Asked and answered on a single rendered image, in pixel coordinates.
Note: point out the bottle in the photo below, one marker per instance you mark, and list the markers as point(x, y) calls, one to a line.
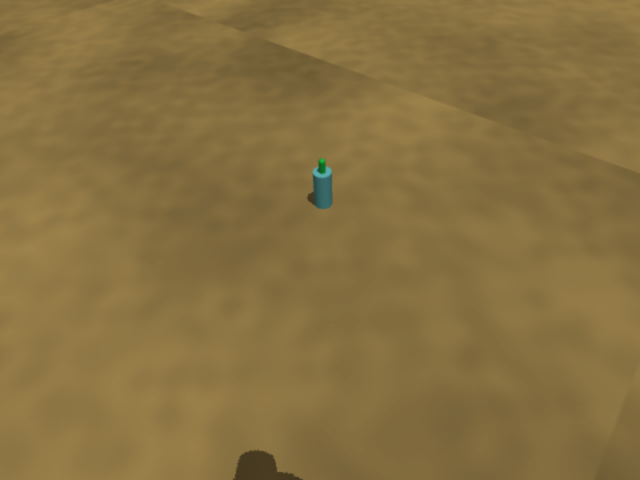
point(322, 182)

